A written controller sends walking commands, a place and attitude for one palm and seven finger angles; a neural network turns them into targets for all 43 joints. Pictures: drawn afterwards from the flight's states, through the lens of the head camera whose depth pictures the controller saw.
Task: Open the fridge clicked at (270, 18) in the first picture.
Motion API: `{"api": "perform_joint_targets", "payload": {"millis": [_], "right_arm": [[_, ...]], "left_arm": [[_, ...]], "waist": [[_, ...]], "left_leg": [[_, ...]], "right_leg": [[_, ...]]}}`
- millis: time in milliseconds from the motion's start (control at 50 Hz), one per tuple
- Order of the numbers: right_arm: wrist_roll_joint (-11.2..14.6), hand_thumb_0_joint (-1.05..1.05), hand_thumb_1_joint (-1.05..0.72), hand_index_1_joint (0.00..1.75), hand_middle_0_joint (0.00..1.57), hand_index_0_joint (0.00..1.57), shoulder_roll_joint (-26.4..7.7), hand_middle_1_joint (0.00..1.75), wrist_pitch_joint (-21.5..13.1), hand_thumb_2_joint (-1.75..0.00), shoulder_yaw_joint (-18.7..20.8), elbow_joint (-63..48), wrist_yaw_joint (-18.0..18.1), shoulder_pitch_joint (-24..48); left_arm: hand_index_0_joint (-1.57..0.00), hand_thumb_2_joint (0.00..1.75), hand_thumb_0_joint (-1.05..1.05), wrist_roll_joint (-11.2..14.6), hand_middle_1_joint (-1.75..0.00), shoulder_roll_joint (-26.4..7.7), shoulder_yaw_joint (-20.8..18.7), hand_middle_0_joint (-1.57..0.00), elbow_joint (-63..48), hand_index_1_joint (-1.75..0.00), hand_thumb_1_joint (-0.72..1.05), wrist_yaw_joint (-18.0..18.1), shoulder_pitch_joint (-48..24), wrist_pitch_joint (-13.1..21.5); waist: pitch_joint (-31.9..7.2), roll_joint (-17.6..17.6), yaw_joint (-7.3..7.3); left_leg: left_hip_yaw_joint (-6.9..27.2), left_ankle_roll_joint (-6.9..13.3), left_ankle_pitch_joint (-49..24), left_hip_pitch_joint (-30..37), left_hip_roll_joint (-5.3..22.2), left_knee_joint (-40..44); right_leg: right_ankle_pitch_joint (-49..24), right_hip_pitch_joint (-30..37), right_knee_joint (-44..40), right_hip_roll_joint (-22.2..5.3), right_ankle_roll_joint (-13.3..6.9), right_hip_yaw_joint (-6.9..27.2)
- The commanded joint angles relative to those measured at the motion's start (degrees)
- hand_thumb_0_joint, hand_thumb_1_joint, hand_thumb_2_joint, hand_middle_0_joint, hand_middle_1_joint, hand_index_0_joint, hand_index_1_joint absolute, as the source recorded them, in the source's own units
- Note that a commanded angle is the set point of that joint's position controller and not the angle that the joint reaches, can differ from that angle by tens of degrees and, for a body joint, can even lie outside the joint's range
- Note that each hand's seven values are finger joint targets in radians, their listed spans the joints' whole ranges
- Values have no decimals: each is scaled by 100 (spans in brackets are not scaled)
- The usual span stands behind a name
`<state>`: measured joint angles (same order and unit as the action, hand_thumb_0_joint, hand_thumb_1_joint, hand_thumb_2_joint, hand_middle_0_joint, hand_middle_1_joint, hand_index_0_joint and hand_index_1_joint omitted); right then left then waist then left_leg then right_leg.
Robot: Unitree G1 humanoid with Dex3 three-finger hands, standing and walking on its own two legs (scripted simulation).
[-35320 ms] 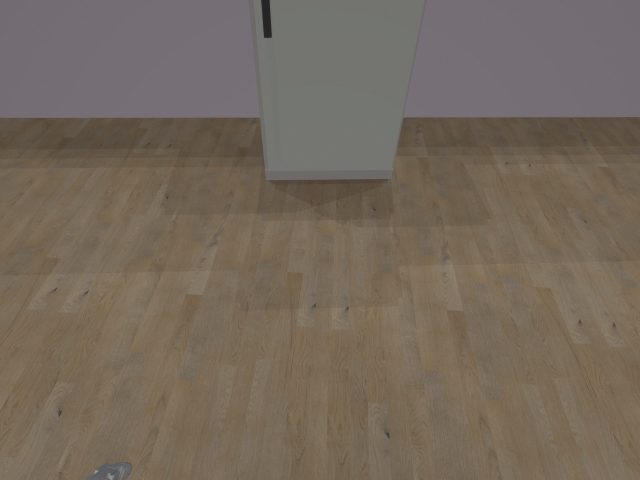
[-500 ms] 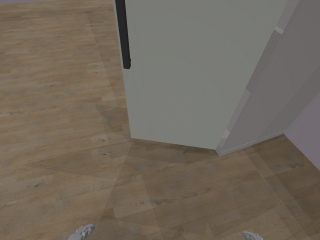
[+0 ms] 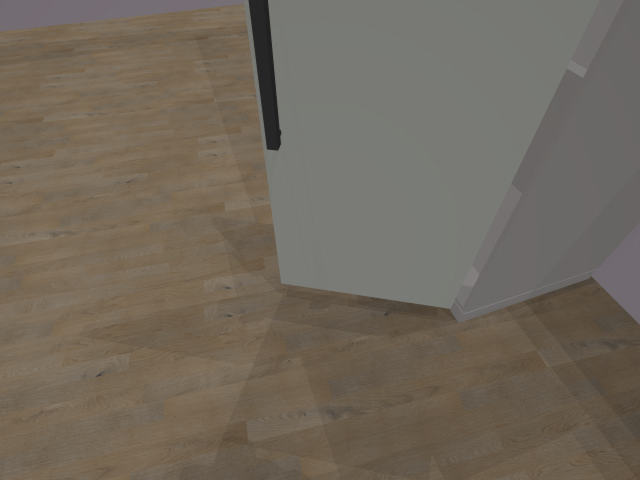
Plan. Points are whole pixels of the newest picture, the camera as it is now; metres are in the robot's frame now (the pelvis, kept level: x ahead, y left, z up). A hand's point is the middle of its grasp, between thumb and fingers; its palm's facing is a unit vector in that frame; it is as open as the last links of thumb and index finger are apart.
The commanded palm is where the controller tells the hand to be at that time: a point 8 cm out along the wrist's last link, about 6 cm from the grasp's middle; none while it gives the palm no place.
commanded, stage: let the arm hang, fingers relaxed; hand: left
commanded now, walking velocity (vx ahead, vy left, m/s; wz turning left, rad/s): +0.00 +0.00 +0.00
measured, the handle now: (265, 34) +0.82 +0.16 +0.18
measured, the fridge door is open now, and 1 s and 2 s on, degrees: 61 61 61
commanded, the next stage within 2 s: look to check the result in 0.36 s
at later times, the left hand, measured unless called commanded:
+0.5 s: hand out of the picture +0.11 +0.23 -0.16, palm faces -0.04 -0.95 -0.30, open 7.4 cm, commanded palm none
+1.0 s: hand out of the picture +0.13 +0.22 -0.16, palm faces -0.03 -0.94 -0.33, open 7.4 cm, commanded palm none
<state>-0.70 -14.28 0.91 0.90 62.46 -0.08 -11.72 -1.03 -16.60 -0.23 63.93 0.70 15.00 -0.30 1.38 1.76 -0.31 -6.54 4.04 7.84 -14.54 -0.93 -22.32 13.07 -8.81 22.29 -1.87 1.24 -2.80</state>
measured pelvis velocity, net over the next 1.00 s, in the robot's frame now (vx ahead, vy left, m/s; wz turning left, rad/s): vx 0.06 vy -0.03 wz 0.00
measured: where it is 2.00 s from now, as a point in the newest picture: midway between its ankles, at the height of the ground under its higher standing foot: outside the picture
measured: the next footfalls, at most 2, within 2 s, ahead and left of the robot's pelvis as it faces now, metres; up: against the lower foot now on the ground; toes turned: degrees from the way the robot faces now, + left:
none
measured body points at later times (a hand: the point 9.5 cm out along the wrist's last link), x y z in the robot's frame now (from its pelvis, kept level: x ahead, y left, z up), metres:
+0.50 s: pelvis +0.03 -0.01 +0.00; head +0.05 +0.00 +0.45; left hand +0.11 +0.28 -0.14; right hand +0.10 -0.30 -0.13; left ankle +0.05 +0.07 -0.74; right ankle -0.01 -0.14 -0.74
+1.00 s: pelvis +0.06 -0.03 +0.01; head +0.08 -0.02 +0.45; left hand +0.13 +0.27 -0.13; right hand +0.14 -0.32 -0.13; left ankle +0.05 +0.07 -0.74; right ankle -0.01 -0.14 -0.74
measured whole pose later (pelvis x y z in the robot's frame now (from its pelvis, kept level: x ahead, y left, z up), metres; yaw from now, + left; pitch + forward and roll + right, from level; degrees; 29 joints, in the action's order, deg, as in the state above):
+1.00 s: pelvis +0.06 -0.03 +0.01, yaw +0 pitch +0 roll +0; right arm -0.4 -18.4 -0.2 0.1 64.4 0.2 -4.8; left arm -0.6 -18.9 0.4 64.5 0.6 6.6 1.0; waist 1.7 -0.8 0.3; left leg -5.7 1.6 10.2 -7.9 -0.6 -17.8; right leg 14.7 -0.9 15.5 -1.0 -0.1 -3.4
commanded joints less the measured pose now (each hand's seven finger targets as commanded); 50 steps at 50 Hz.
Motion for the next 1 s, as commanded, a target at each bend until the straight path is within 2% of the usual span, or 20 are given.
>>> {"api": "perform_joint_targets", "payload": {"millis": [0,140,160,240,260,340,380,440,460,640,660,680,760,800,860,880,940,960,980], "right_arm": [[-14,0,-90,30,20,20,-1080,30,-166,-90,209,-202,81,128],[-13,0,-90,30,20,20,-1244,30,-221,-90,190,-96,77,374],[1,0,-90,30,20,20,-1264,30,-227,-90,185,-109,75,388],[-15,0,-90,30,20,20,-1357,30,-234,-90,178,-80,80,511],[-8,0,-90,30,20,20,-1364,30,-238,-90,179,-101,81,520],[-10,0,-90,30,20,20,-1424,30,-268,-90,159,-95,91,605],[-2,0,-90,30,20,20,-1456,30,-276,-90,160,-99,93,637],[-1,0,-90,30,20,20,-1507,30,-275,-90,152,-99,99,683],[6,0,-90,30,20,20,-1536,30,-278,-90,153,-103,98,663],[11,0,-90,30,20,20,-1598,30,-257,-90,144,-89,98,757],[20,0,-90,30,20,20,-1589,30,-253,-90,149,-106,96,751],[15,0,-90,30,20,20,-1581,30,-249,-90,150,-93,99,778],[18,0,-90,30,20,20,-1600,30,-251,-90,144,-108,108,757],[13,0,-90,30,20,20,-1578,30,-244,-90,147,-93,115,759],[22,0,-90,30,20,20,-1571,30,-232,-90,141,-105,117,766],[19,0,-90,30,20,20,-1555,30,-228,-90,133,-93,117,793],[8,0,-90,30,20,20,-1555,30,-223,-90,127,-105,118,797],[14,0,-90,30,20,20,-1522,30,-218,-90,122,-104,117,764],[6,0,-90,30,20,20,-1504,30,-217,-90,119,-101,117,791]], "left_arm": [[-20,90,0,-15,-30,-844,-142,-20,-207,-30,90,33,-172,174],[-20,90,0,-3,-30,-1029,-165,-20,-159,-30,90,27,-463,195],[-20,90,0,-10,-30,-1069,-170,-20,-169,-30,90,24,-480,207],[-20,90,0,-1,-30,-1107,-174,-20,-159,-30,90,10,-662,195],[-20,90,0,-6,-30,-1114,-185,-20,-176,-30,90,9,-636,205],[-20,90,0,7,-30,-1151,-184,-20,-184,-30,90,3,-780,214],[-20,90,0,8,-30,-1192,-186,-20,-193,-30,90,5,-845,223],[-20,90,0,15,-30,-1215,-182,-20,-192,-30,90,3,-895,225],[-20,90,0,12,-30,-1250,-188,-20,-201,-30,90,5,-867,242],[-20,90,0,27,-30,-1320,-167,-20,-201,-30,90,24,-964,246],[-20,90,0,18,-30,-1335,-177,-20,-211,-30,90,29,-940,256],[-20,90,0,23,-30,-1329,-170,-20,-212,-30,90,33,-969,250],[-20,90,0,20,-30,-1363,-175,-20,-222,-30,90,46,-906,268],[-20,90,0,23,-30,-1353,-173,-20,-220,-30,90,60,-934,267],[-20,90,0,21,-30,-1360,-176,-20,-232,-30,90,62,-915,259],[-20,90,0,23,-30,-1349,-168,-20,-225,-30,90,61,-935,251],[-20,90,0,28,-30,-1327,-164,-20,-215,-30,90,56,-915,245],[-20,90,0,20,-30,-1332,-170,-20,-216,-30,90,57,-887,254],[-20,90,0,26,-30,-1304,-164,-20,-212,-30,90,56,-905,247]], "waist": [[-2,-362,58],[-81,-32,40],[-104,-106,34],[-90,85,60],[-162,-16,36],[-331,65,62],[-368,-57,65],[-396,-33,76],[-527,-104,74],[-536,-152,95],[-581,-257,97],[-493,-235,99],[-704,-282,93],[-661,-284,109],[-577,-290,104],[-465,-196,100],[-417,-166,97],[-485,-258,94],[-439,-180,93]], "left_leg": [[1094,-143,769,383,898,766],[1096,-171,210,519,925,835],[1084,-171,69,528,916,793],[1116,-205,108,577,932,897],[1109,-192,-13,618,915,847],[1072,-204,-531,817,941,787],[1063,-202,-832,886,949,725],[1049,-213,-1002,980,951,691],[1045,-208,-1210,1059,957,625],[998,-229,-1476,1195,966,574],[1001,-222,-1557,1227,966,542],[983,-229,-1528,1207,964,555],[954,-224,-1869,1354,964,443],[917,-236,-1958,1355,965,431],[921,-245,-1860,1311,955,450],[899,-253,-1755,1254,952,476],[890,-262,-1654,1259,948,501],[895,-259,-1617,1262,945,484],[863,-266,-1572,1258,944,499]], "right_leg": [[233,-342,-572,-483,-338,530],[-95,-70,-618,-525,-305,516],[-162,-16,-643,-526,-305,511],[-124,35,-680,-534,-295,508],[-203,77,-701,-537,-296,496],[-450,202,-713,-578,-289,502],[-619,251,-726,-601,-284,479],[-711,284,-769,-618,-284,486],[-902,359,-758,-625,-293,486],[-1235,453,-787,-676,-293,463],[-1364,475,-775,-671,-301,453],[-1375,447,-783,-686,-298,443],[-1814,578,-720,-695,-311,437],[-1996,602,-696,-705,-310,411],[-1911,590,-729,-692,-317,416],[-1856,564,-756,-711,-316,420],[-1778,551,-797,-703,-320,447],[-1811,589,-807,-695,-319,441],[-1831,572,-808,-716,-319,440]]}}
